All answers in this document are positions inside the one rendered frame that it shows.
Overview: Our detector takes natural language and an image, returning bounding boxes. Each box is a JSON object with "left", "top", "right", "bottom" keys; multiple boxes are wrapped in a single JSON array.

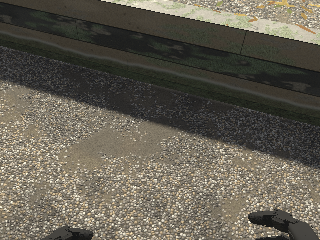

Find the robot left hand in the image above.
[{"left": 41, "top": 225, "right": 94, "bottom": 240}]

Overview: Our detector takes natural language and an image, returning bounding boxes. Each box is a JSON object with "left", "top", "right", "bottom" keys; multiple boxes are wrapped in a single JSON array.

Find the robot right hand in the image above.
[{"left": 248, "top": 208, "right": 320, "bottom": 240}]

